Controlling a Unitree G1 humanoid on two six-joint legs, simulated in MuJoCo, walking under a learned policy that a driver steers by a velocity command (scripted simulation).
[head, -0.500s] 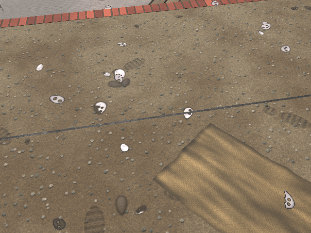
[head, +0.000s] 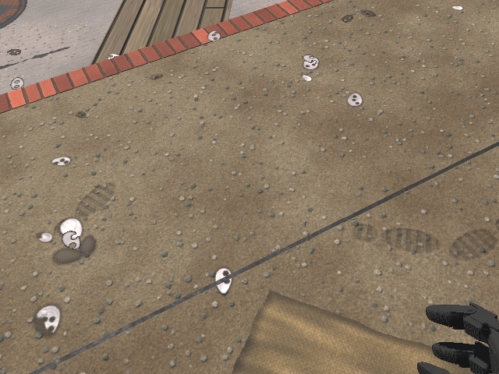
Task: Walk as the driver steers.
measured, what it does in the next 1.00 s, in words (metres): walks ahead, turning left: left foot, then right foot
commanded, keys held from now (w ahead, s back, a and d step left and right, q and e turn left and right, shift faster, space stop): w+shift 0.10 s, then w+q+shift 0.06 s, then q+shift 0.84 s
